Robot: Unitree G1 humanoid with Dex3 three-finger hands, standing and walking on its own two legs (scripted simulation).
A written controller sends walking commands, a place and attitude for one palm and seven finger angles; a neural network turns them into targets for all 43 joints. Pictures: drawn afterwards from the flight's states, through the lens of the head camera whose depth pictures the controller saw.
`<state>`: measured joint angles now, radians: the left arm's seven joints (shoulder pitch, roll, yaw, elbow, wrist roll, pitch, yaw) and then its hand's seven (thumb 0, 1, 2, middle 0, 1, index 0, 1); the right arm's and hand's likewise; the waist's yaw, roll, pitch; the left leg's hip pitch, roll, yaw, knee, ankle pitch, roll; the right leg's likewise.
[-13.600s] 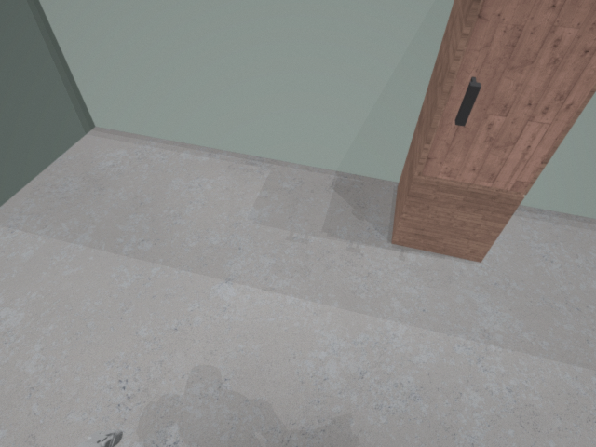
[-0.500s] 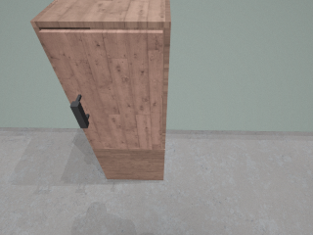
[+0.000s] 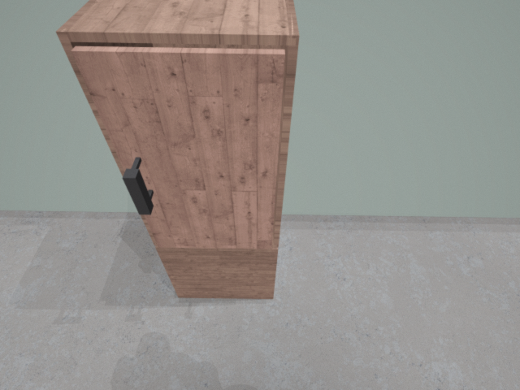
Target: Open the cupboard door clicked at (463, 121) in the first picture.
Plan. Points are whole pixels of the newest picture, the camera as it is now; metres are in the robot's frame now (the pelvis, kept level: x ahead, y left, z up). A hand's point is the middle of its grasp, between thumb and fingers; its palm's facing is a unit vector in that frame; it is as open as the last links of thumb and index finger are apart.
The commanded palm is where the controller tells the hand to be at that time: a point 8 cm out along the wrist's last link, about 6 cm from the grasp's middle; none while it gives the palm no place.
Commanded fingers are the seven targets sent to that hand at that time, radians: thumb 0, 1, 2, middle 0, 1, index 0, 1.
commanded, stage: look again from close up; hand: left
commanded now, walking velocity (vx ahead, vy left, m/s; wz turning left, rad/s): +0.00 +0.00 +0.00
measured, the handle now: (141, 185) +0.52 +0.30 -0.04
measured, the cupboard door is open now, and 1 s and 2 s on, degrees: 0 0 0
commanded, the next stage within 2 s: shuffle to correct the standing spot in 0.54 s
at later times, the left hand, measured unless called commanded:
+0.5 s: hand out of the picture +0.00 +0.17 -0.18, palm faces +0.03 -0.98 -0.19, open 7.3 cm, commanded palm none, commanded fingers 0.00 0.90 0.90 -0.20 -0.30 -0.20 -0.30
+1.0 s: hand out of the picture -0.01 +0.20 -0.18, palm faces +0.11 -0.97 -0.22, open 7.3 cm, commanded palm none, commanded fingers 0.00 0.90 0.90 -0.20 -0.30 -0.20 -0.30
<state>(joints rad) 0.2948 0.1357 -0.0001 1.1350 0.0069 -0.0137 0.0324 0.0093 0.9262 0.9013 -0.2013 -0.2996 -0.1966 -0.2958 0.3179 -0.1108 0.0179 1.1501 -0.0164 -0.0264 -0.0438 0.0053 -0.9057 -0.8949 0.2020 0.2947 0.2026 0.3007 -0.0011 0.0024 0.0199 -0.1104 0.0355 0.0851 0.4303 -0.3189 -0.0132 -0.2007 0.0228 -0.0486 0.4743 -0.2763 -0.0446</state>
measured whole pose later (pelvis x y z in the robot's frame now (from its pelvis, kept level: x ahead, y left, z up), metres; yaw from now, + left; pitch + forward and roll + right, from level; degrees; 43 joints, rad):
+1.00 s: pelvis -0.02 +0.02 -0.01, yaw +1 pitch +0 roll +1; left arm 0.24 0.15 0.05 1.05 0.02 0.01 0.05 0.00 0.92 0.90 -0.20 -0.30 -0.20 -0.30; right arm 0.25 -0.16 -0.03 1.08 -0.02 0.03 -0.03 0.01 -0.91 -0.90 0.20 0.29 0.20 0.30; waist 0.02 -0.02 0.06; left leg -0.23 0.01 0.09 0.57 -0.38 -0.01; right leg -0.29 -0.04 -0.05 0.58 -0.30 -0.02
